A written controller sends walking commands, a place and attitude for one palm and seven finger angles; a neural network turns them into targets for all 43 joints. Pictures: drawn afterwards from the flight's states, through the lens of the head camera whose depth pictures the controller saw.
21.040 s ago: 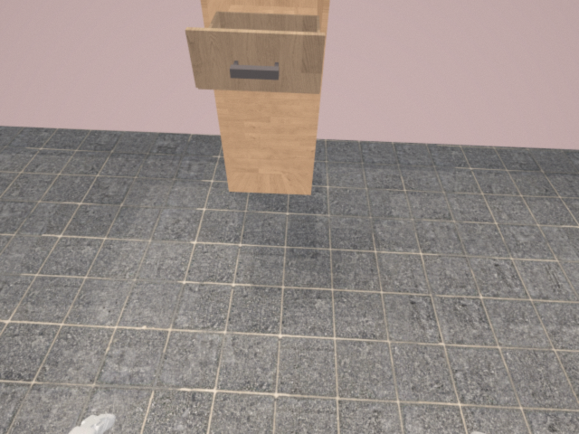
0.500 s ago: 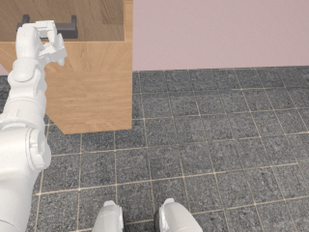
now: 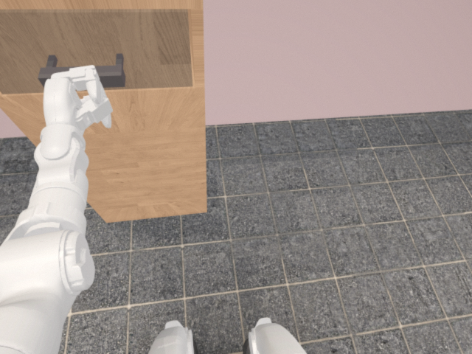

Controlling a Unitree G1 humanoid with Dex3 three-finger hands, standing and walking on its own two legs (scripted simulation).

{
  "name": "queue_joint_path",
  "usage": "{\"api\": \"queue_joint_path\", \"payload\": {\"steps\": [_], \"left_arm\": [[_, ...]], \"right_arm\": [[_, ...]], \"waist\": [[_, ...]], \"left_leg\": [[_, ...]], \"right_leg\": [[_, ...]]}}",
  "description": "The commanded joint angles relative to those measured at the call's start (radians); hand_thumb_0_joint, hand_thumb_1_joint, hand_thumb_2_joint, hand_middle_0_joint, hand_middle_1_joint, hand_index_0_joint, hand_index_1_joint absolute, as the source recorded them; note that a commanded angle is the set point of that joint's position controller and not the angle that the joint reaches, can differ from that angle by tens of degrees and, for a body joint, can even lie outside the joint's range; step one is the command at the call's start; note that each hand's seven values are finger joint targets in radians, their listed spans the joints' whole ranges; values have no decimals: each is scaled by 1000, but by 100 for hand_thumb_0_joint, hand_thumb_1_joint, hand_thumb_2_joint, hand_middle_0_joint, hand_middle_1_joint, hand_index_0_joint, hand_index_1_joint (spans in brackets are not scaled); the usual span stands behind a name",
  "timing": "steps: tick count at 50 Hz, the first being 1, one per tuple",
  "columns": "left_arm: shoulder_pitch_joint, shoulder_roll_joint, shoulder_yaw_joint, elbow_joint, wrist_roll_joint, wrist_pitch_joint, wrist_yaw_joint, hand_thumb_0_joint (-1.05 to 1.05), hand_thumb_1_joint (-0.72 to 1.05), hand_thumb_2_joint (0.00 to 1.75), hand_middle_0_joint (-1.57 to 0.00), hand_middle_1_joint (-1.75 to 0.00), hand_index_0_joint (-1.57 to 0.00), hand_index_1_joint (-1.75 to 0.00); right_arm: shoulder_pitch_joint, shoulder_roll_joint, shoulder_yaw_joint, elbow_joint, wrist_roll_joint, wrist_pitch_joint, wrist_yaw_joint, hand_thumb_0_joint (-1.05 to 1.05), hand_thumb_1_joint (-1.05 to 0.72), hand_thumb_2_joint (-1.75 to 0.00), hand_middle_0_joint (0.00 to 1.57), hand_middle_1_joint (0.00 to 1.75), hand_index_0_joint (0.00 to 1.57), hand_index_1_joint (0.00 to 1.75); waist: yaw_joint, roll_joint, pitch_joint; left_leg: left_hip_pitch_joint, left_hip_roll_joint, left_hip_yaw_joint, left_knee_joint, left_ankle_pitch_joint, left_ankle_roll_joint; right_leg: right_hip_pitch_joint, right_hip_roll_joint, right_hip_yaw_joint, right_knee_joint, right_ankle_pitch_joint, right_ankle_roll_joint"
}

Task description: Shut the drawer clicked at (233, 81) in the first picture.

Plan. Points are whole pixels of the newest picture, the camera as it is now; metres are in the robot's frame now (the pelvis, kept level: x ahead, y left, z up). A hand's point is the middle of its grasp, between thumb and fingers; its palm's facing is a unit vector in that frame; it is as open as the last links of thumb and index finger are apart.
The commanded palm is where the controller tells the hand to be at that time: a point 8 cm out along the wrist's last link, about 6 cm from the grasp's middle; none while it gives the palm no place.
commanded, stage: pull the fist back off the drawer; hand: left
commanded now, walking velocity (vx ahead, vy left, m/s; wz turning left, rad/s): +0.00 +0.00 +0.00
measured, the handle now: (85, 68) +0.59 +0.21 +0.09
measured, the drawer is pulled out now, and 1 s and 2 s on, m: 0.00 0.00 0.00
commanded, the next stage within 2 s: draw the hand back to the body in 0.08 s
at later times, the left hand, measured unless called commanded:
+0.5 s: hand (79, 132) +0.43 +0.19 +0.12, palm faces +0.09 -0.99 -0.04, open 3.3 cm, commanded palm +0.39 +0.23 +0.13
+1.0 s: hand (6, 207) +0.30 +0.21 +0.18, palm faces +0.31 -0.91 -0.28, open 3.3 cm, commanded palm +0.25 +0.25 +0.19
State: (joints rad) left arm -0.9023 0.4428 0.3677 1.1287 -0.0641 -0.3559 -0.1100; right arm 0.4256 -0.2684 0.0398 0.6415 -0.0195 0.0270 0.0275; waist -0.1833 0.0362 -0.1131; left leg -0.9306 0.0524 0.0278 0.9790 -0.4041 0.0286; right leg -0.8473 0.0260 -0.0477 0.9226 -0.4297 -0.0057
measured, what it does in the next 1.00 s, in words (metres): rises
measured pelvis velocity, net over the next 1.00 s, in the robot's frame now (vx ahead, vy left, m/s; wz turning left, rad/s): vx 0.03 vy -0.02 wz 0.03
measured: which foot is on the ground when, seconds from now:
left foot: down 0.00-1.00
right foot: down 0.00-1.00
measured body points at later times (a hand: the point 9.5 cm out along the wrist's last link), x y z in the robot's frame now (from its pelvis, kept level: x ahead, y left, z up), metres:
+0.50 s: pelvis +0.05 -0.01 +0.03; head +0.10 -0.02 +0.48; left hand +0.42 +0.24 +0.12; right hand +0.14 -0.27 -0.08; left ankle +0.03 +0.10 -0.68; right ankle +0.00 -0.12 -0.68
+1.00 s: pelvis +0.03 -0.02 +0.06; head +0.03 -0.04 +0.51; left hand +0.28 +0.26 +0.19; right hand +0.22 -0.23 -0.03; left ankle +0.03 +0.10 -0.68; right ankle +0.00 -0.12 -0.68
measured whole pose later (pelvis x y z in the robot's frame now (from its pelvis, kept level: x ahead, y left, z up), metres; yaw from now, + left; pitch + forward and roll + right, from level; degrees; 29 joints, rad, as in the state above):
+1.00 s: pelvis +0.03 -0.02 +0.06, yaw +2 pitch -1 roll +0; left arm 0.13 0.31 0.17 -0.05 -0.09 -0.05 0.08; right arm 0.18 -0.24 0.05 0.59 0.04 -0.01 -0.07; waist 0.03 0.05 -0.01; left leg -0.21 0.01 0.04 0.49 -0.26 0.01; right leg -0.15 0.00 -0.03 0.49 -0.32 -0.02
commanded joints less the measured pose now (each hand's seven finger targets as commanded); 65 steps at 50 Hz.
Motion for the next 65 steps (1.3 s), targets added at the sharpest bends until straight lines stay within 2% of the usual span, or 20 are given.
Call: {"api": "queue_joint_path", "payload": {"steps": [1, 6, 10, 12, 14, 18, 19, 21, 26, 29, 34, 35, 37, 42, 44, 50, 53, 56, 61, 65], "left_arm": [[-365, 184, 4, -279, -31, -81, 4, 0, 90, 90, -140, -160, -140, -160], [-358, 195, 11, -278, -29, -76, 4, 0, 90, 90, -140, -160, -140, -160], [-254, 131, -17, -421, -52, -98, -10, 0, 90, 90, -140, -160, -140, -160], [-111, 153, 12, -513, -74, -84, -21, 0, 90, 90, -140, -160, -140, -160], [21, 111, -15, -596, -98, -50, -36, 0, 90, 90, -140, -160, -140, -160], [203, 129, 10, -718, -140, 35, -41, 0, 90, 90, -140, -160, -140, -160], [223, 90, -17, -761, -149, 50, -43, 0, 90, 90, -140, -160, -140, -160], [246, 88, -20, -826, -158, 66, -40, 0, 90, 90, -140, -160, -140, -160], [350, 51, -57, -1000, -176, 68, -63, 0, 90, 90, -140, -160, -140, -160], [418, 5, -102, -1002, -193, 110, -99, 0, 90, 90, -140, -160, -140, -160], [475, 35, -73, -1019, -223, 205, -127, 0, 90, 90, -140, -160, -140, -160], [474, 114, -98, -1143, -100, 187, -6, 0, 90, 90, -140, -160, -140, -160], [593, 29, -134, -1179, -80, 209, 86, 0, 90, 90, -140, -160, -140, -160], [674, 59, -114, -1328, -39, 229, 181, 0, 90, 90, -140, -160, -140, -160], [710, 67, -103, -1367, -33, 232, 198, 0, 90, 90, -140, -160, -140, -160], [891, 39, -101, -1464, -25, 231, 211, 0, 90, 90, -140, -160, -140, -160], [998, 41, -82, -1493, -24, 229, 210, 0, 90, 90, -140, -160, -140, -160], [1083, 40, -62, -1573, -28, 222, 208, 0, 90, 90, -140, -160, -140, -160], [1199, 64, -12, -1715, -21, 204, 215, 0, 90, 90, -140, -160, -140, -160], [1325, 66, 15, -1788, -22, 200, 221, 0, 90, 90, -140, -160, -140, -160]], "right_arm": [[119, -169, -77, -71, 10, -1, -7, 0, -90, -90, 20, 30, 20, 30], [111, -165, -80, -66, 16, 17, -11, 0, -90, -90, 20, 30, 20, 30], [88, -148, -88, -91, 21, 18, -6, 0, -90, -90, 20, 30, 20, 30], [70, -147, -95, -116, 31, 18, -6, 0, -90, -90, 20, 30, 20, 30], [50, -137, -93, -141, 42, 16, -5, 0, -90, -90, 20, 30, 20, 30], [1, -139, -93, -172, 60, 9, -18, 0, -90, -90, 20, 30, 20, 30], [-20, -130, -88, -183, 65, 4, -20, 0, -90, -90, 20, 30, 20, 30], [-46, -128, -85, -185, 70, -5, -30, 0, -90, -90, 20, 30, 20, 30], [-107, -113, -78, -192, 71, -45, -46, 0, -90, -90, 20, 30, 20, 30], [-145, -115, -72, -193, 78, -65, -53, 0, -90, -90, 20, 30, 20, 30], [-222, -125, -57, -219, 90, -84, -74, 0, -90, -90, 20, 30, 20, 30], [-287, -106, -61, -228, 82, -73, -85, 0, -90, -90, 20, 30, 20, 30], [-304, -93, -52, -237, 77, -77, -96, 0, -90, -90, 20, 30, 20, 30], [-341, -87, -37, -223, 63, -82, -108, 0, -90, -90, 20, 30, 20, 30], [-352, -83, -37, -215, 58, -85, -112, 0, -90, -90, 20, 30, 20, 30], [-372, -74, -32, -202, 48, -103, -104, 0, -90, -90, 20, 30, 20, 30], [-377, -77, -36, -199, 41, -111, -99, 0, -90, -90, 20, 30, 20, 30], [-383, -71, -41, -206, 39, -116, -94, 0, -90, -90, 20, 30, 20, 30], [-379, -64, -46, -206, 32, -137, -89, 0, -90, -90, 20, 30, 20, 30], [-374, -59, -51, -211, 32, -151, -87, 0, -90, -90, 20, 30, 20, 30]], "waist": [[18, 72, -435], [19, 55, -369], [57, 123, -498], [96, 112, -548], [111, 85, -549], [128, -30, -426], [121, -28, -395], [118, -10, -338], [126, 66, -325], [119, 34, -257], [141, -34, -160], [187, -17, -135], [178, -3, -107], [190, 9, -92], [191, -25, -75], [208, 34, -6], [218, -16, 23], [223, -28, 22], [233, 39, 12], [241, 9, 23]], "left_leg": [[473, -20, -69, -110, 317, 0], [443, -26, -58, -117, 342, 4], [576, -23, -57, -105, 525, -5], [615, -22, -51, -120, 598, -6], [625, -22, -42, -139, 660, -1], [537, -35, -6, -190, 582, 15], [537, -40, 5, -206, 563, 17], [547, -42, 8, -229, 515, 15], [660, -40, -3, -255, 560, 13], [673, -39, -14, -281, 500, 12], [628, -53, -23, -341, 316, 13], [684, -58, -10, -389, 302, 12], [716, -50, -17, -424, 274, 8], [797, -43, -21, -500, 289, 9], [815, -42, -15, -519, 297, 14], [868, -41, -12, -571, 318, 8], [869, -40, -11, -584, 337, 8], [879, -37, -8, -589, 365, 10], [901, -38, -7, -586, 408, 6], [899, -33, -7, -574, 444, 5]], "right_leg": [[129, 36, 5, -130, 272, -17], [157, 31, 16, -130, 330, -15], [208, 30, 17, -113, 456, -20], [292, 29, 21, -125, 523, -19], [364, 24, 20, -139, 606, -14], [499, 13, 27, -186, 710, -2], [514, 8, 29, -201, 739, 4], [507, 7, 28, -224, 701, 5], [520, 3, 25, -252, 684, -1], [493, 5, 15, -281, 608, -1], [510, -4, 13, -336, 460, -3], [532, -29, 53, -396, 410, -14], [543, -34, 43, -425, 367, -13], [623, -31, 38, -476, 353, -16], [648, -30, 43, -501, 357, -13], [683, -28, 38, -555, 359, -17], [700, -25, 33, -573, 371, -14], [723, -29, 31, -571, 400, -13], [739, -31, 31, -572, 427, -16], [739, -29, 29, -569, 464, -14]]}}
